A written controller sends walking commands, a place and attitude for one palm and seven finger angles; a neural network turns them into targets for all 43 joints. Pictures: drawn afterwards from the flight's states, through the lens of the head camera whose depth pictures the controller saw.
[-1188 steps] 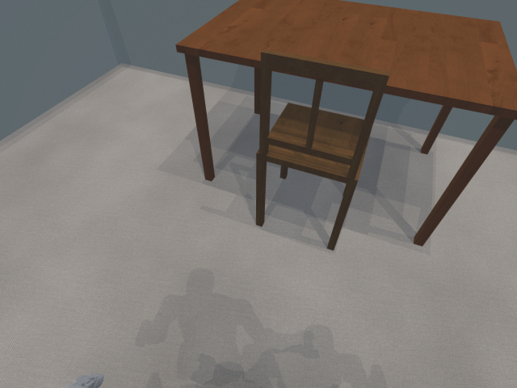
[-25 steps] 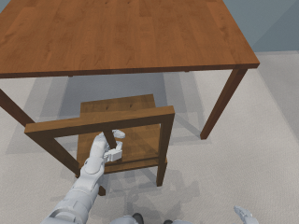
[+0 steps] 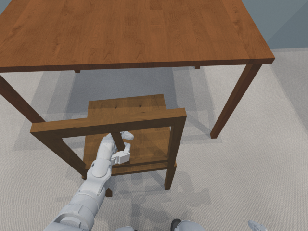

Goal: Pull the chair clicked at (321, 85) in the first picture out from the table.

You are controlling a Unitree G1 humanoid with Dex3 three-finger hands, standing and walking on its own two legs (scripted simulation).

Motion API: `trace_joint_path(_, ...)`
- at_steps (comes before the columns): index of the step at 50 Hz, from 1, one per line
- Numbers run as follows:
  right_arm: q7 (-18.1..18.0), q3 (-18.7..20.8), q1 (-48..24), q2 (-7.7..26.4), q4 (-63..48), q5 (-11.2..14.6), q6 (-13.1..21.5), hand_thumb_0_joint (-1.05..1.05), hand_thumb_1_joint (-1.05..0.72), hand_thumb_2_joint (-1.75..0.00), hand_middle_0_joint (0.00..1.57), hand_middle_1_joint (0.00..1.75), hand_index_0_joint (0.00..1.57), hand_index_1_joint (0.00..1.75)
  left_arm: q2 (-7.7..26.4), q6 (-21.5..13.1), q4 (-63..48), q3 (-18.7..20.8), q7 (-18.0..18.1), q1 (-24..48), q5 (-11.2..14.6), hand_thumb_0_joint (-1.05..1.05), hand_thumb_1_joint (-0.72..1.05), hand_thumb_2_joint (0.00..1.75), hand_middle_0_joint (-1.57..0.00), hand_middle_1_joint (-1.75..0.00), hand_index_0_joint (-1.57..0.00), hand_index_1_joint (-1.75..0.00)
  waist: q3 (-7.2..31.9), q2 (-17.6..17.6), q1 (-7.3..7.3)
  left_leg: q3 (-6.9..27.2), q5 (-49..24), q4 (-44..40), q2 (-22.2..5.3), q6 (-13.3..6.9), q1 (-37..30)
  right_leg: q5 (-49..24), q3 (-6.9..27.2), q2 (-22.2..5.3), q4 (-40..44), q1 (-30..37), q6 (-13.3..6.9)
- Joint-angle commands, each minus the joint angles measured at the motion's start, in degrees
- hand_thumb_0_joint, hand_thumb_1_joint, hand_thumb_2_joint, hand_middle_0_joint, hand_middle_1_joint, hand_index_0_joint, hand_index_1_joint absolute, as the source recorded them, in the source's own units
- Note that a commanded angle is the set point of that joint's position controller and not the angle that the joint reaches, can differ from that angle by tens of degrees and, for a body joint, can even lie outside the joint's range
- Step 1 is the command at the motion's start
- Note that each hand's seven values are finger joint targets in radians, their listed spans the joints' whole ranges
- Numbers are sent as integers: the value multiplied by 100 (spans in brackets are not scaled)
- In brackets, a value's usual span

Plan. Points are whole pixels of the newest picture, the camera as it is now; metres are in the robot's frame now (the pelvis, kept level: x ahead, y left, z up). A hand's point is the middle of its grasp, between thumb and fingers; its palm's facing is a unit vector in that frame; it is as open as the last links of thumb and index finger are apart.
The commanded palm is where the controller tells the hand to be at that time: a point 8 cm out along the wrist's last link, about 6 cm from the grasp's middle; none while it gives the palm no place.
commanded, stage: step backward, pulling the chair out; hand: left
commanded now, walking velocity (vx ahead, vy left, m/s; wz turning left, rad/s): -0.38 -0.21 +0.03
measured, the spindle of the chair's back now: (121, 148) +0.36 +0.11 -0.09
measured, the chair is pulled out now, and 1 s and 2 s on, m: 0.17 0.28 0.46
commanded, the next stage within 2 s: none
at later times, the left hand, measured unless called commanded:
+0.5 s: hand (123, 171) +0.28 +0.09 -0.06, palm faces -0.09 -0.99 -0.14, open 5.2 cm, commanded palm +0.26 +0.14 -0.06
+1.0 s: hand (118, 196) +0.21 +0.10 -0.06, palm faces -0.08 -0.99 -0.13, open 5.1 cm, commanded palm +0.19 +0.15 -0.06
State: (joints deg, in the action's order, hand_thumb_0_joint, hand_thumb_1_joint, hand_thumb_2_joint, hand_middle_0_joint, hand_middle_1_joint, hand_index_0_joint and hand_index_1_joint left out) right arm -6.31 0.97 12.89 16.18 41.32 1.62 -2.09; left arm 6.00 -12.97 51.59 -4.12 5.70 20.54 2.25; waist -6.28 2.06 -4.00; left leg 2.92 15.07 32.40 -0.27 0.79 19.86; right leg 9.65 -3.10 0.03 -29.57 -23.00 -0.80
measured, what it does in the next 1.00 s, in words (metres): walks backwards: right foot, then left foot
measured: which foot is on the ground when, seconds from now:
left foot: down 0.00-0.72, up 0.74-0.88, down 0.90-1.00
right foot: down 0.00-0.50, up 0.52-0.58, down 0.60-0.94, up 0.96-1.00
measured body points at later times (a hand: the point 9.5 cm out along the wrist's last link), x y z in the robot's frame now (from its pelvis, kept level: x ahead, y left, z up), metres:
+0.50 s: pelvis -0.06 +0.00 +0.00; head +0.03 +0.00 +0.44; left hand +0.28 +0.14 -0.05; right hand +0.05 -0.27 -0.13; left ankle -0.05 +0.13 -0.73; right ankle +0.04 -0.12 -0.73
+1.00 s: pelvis -0.12 +0.00 +0.00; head -0.03 +0.00 +0.44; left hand +0.21 +0.15 -0.05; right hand -0.02 -0.27 -0.12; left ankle -0.12 +0.12 -0.73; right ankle -0.04 -0.12 -0.73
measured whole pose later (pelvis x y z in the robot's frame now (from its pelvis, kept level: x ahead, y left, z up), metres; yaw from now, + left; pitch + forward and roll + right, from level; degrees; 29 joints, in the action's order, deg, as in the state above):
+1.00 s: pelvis -0.12 +0.00 +0.00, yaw +1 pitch +3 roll +0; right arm -6.6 0.8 10.9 14.0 37.9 0.5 -4.6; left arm 7.7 -9.4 42.9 -3.7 5.0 18.8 2.1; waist -9.2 -0.6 -3.8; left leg -0.1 16.0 33.0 -0.6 0.2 19.2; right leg 11.6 -1.6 -1.7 -33.3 -26.1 0.5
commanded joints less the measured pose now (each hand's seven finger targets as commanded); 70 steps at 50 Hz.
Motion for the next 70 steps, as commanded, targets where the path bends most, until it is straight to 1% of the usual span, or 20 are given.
trace_joint_path(1,-33,188,0,425,-818,-120,63,0,-90,-90,20,30,20,30,556,-317,-1427,-62,-84,1456,-186,0,90,90,-50,-145,-50,-145,2452,320,84,854,-3543,-659,-1243,-456,-913,-1646,480,-382,-420,1380,106)
trace_joint_path(5,93,241,-40,398,-885,-242,22,0,-90,-90,20,30,20,30,523,-225,-1612,31,-162,963,-206,0,90,90,-50,-145,-50,-145,2210,753,143,1026,-4126,-624,-1645,-674,-1092,159,468,-223,-607,898,11)
trace_joint_path(8,139,248,-26,390,-885,-234,38,0,-90,-90,20,30,20,30,589,-181,-1716,109,-161,766,-225,0,90,90,-50,-145,-50,-145,2089,591,124,850,-3889,-337,-1523,-590,-878,-788,509,-276,-153,1262,-16)
trace_joint_path(15,-1,203,-211,256,-835,-47,72,0,-90,-90,20,30,20,30,943,-127,-1423,371,-5,691,-180,0,90,90,-50,-145,-50,-145,2256,-957,244,94,1549,1895,7,56,331,-1218,1723,-1852,1302,1483,-533)
trace_joint_path(17,-3,130,-204,323,-739,-50,97,0,-90,-90,20,30,20,30,940,14,-1315,372,21,707,-187,0,90,90,-50,-145,-50,-145,2265,-836,200,339,1441,1698,-144,48,367,-1796,1449,-1899,965,1648,-727)
trace_joint_path(21,-73,49,-101,373,-699,-33,58,0,-90,-90,20,30,20,30,636,56,-1435,118,-27,875,-86,0,90,90,-50,-145,-50,-145,2148,-939,97,104,458,-360,-330,-42,-233,-1470,724,-1297,606,1591,-224)
trace_joint_path(23,-127,154,-104,573,-869,-68,-42,0,-90,-90,20,30,20,30,519,40,-1679,-49,-46,933,-50,0,90,90,-50,-145,-50,-145,1924,35,137,826,-1060,-1077,-1078,-467,-315,-601,317,-442,66,1257,268)
trace_joint_path(26,-99,123,-326,347,-948,-172,-97,0,-90,-90,20,30,20,30,431,-62,-1976,-139,-75,1429,-114,0,90,90,-50,-145,-50,-145,1829,959,190,973,-1819,-1259,-1644,-749,130,462,238,-269,-1091,1244,122)
trace_joint_path(30,23,252,5,356,-652,-214,53,0,-90,-90,20,30,20,30,474,-146,-1605,-35,-79,1506,-239,0,90,90,-50,-145,-50,-145,2040,355,78,764,-4124,-234,-1542,-566,-1214,-589,413,-313,-178,987,12)
trace_joint_path(34,9,333,99,380,-617,-93,47,0,-90,-90,20,30,20,30,808,-251,-1331,217,-63,1383,-194,0,90,90,-50,-145,-50,-145,2492,-230,-11,108,-2513,119,-955,-73,-727,-2762,757,-756,181,1833,-109)
trace_joint_path(38,-45,270,-154,327,-699,-35,54,0,-90,-90,20,30,20,30,1050,-189,-1019,442,-3,871,-155,0,90,90,-50,-145,-50,-145,2304,-864,256,34,1451,1636,-106,107,188,-1864,1693,-1865,1107,1550,-582)
trace_joint_path(44,-71,101,-174,414,-797,-40,36,0,-90,-90,20,30,20,30,729,7,-1530,256,-42,648,-60,0,90,90,-50,-145,-50,-145,2156,-838,143,157,224,-627,-450,-57,-264,-1454,735,-1177,493,1632,-171)
trace_joint_path(48,-81,139,-431,364,-1102,-169,-95,0,-90,-90,20,30,20,30,504,-99,-2309,-23,-104,1080,-97,0,90,90,-50,-145,-50,-145,1918,1159,222,995,-1550,-1427,-1670,-744,219,548,222,-190,-1185,1412,149)
trace_joint_path(52,44,264,5,366,-747,-185,68,0,-90,-90,20,30,20,30,567,-115,-1965,77,-87,1313,-181,0,90,90,-50,-145,-50,-145,2112,250,88,717,-4293,-153,-1604,-604,-1384,-457,367,-239,-207,994,28)
trace_joint_path(55,74,296,140,412,-589,-199,93,0,-90,-90,20,30,20,30,713,-259,-1716,106,-59,1544,-295,0,90,90,-50,-145,-50,-145,2285,634,-2,299,-3867,-69,-1290,-290,-1335,-1972,488,-412,164,1324,3)
trace_joint_path(57,4,357,141,438,-593,-117,68,0,-90,-90,20,30,20,30,1041,-283,-1443,406,-37,1284,-198,0,90,90,-50,-145,-50,-145,2651,-154,8,120,-2789,81,-1031,-61,-927,-2837,709,-698,121,1850,-104)
trace_joint_path(60,-52,296,-96,313,-661,-67,63,0,-90,-90,20,30,20,30,1138,-340,-1248,485,-14,1074,-167,0,90,90,-50,-145,-50,-145,2424,-745,132,-212,734,948,-284,127,-159,-2417,1468,-1574,859,1642,-376)
trace_joint_path(63,-50,199,-237,337,-693,-68,74,0,-90,-90,20,30,20,30,1093,-152,-1067,561,0,712,-164,0,90,90,-50,-145,-50,-145,2271,-1002,273,240,1329,1524,-168,92,221,-1688,1464,-1846,952,1531,-683)
trace_joint_path(67,-87,114,-218,459,-722,-55,97,0,-90,-90,20,30,20,30,906,-56,-1379,379,-34,643,-73,0,90,90,-50,-145,-50,-145,1922,-846,169,252,178,-577,-483,-54,-268,-1183,732,-1178,514,1373,-237)
trace_joint_path(70,-40,165,-364,407,-1026,-155,-27,0,-90,-90,20,30,20,30,532,-150,-1993,47,-122,901,-60,0,90,90,-50,-145,-50,-145,1990,847,245,1103,-1378,-1392,-1629,-695,87,493,254,-169,-945,1365,147)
